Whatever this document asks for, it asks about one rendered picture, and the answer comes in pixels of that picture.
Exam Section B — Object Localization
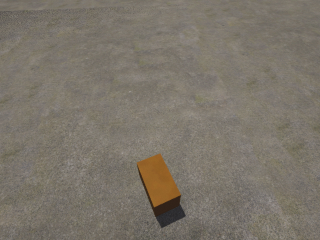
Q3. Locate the carton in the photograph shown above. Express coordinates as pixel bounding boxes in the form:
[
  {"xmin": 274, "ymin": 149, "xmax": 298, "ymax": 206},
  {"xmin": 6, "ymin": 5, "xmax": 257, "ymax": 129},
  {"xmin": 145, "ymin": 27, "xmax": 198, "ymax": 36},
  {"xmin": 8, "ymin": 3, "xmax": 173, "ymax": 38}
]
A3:
[{"xmin": 136, "ymin": 153, "xmax": 181, "ymax": 217}]

